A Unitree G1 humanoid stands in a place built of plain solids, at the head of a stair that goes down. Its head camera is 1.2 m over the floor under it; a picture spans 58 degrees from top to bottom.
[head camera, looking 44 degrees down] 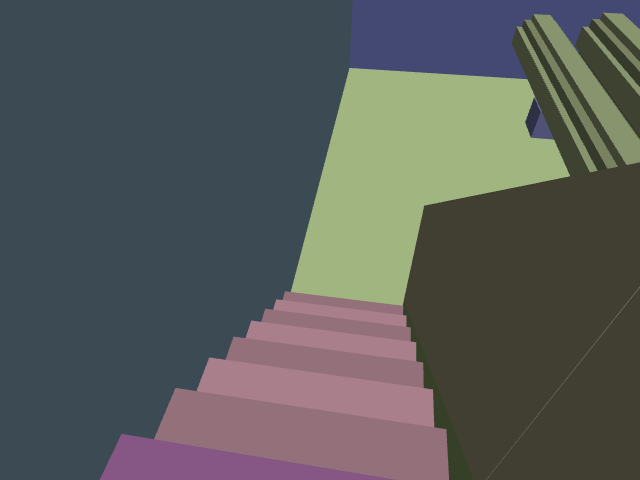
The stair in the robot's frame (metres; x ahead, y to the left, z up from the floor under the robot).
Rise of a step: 0.21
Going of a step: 0.24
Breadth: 0.93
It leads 9 degrees to the right of straight ahead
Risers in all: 8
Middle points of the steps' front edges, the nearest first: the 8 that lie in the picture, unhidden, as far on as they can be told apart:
0.41 0.08 0.00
0.65 0.05 -0.21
0.90 0.01 -0.42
1.14 -0.03 -0.63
1.38 -0.07 -0.84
1.62 -0.11 -1.05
1.86 -0.14 -1.25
2.11 -0.18 -1.46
